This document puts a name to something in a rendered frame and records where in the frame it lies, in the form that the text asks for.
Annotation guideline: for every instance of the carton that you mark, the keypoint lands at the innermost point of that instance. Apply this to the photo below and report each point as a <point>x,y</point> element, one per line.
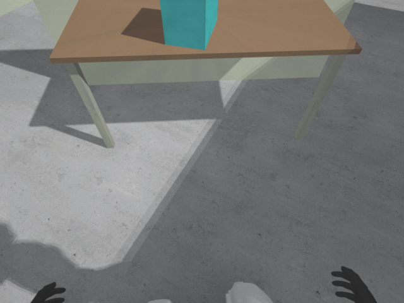
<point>188,23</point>

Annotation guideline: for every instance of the right robot thigh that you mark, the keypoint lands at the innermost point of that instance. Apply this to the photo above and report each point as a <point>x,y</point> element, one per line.
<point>246,293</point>

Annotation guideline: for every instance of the table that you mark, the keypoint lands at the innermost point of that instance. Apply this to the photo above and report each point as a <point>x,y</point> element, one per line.
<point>132,30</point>

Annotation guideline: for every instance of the left robot hand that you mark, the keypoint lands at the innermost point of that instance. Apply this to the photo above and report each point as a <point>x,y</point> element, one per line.
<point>48,291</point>

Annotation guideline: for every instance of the right robot hand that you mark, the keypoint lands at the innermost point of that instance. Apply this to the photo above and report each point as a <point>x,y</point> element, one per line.
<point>361,293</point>

